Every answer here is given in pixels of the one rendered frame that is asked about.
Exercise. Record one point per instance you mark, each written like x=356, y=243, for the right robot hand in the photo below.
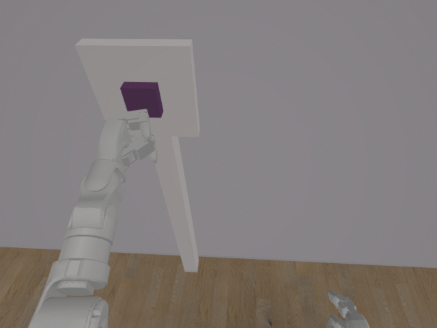
x=347, y=310

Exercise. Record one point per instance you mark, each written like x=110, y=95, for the robot left upper arm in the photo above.
x=72, y=312

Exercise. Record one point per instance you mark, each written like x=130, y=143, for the button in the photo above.
x=143, y=95

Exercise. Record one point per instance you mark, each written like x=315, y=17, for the panel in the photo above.
x=109, y=63

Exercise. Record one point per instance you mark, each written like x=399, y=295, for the left robot hand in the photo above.
x=116, y=144

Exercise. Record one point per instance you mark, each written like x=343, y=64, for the robot left forearm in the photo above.
x=82, y=266

